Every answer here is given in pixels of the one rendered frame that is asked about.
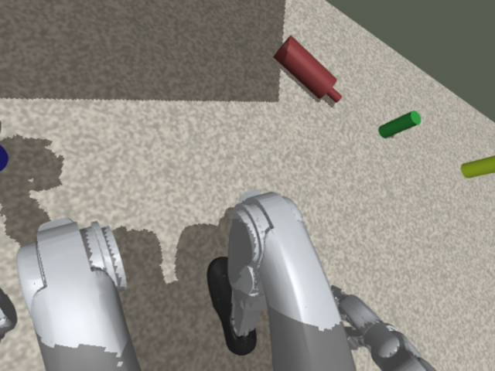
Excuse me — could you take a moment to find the right robot hand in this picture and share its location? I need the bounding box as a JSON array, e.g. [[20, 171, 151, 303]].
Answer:
[[331, 285, 383, 350]]

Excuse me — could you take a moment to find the right robot arm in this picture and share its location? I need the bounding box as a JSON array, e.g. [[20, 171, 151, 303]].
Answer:
[[364, 323, 436, 371]]

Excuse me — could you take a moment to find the left robot arm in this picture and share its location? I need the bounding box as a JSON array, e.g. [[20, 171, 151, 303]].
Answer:
[[0, 288, 17, 342]]

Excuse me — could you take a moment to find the right robot foot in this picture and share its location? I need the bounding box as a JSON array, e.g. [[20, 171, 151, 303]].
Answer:
[[207, 257, 257, 356]]

